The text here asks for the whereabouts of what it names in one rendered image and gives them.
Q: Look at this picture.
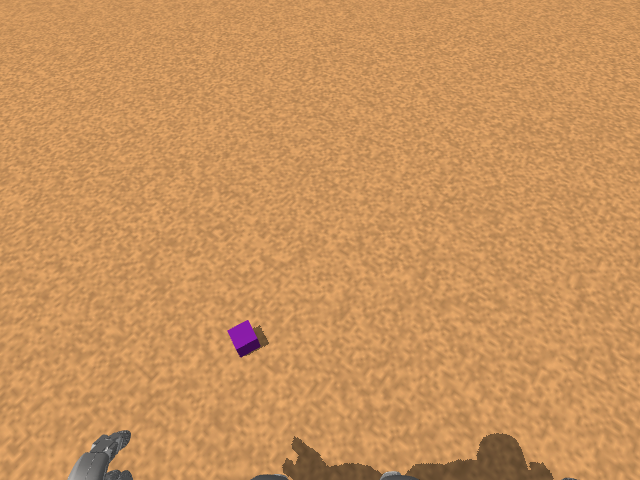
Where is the cube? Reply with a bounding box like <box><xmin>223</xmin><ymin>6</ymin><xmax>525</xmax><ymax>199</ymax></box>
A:
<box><xmin>227</xmin><ymin>320</ymin><xmax>261</xmax><ymax>358</ymax></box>

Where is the left robot hand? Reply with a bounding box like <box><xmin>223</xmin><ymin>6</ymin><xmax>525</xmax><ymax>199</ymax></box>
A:
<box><xmin>67</xmin><ymin>430</ymin><xmax>133</xmax><ymax>480</ymax></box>

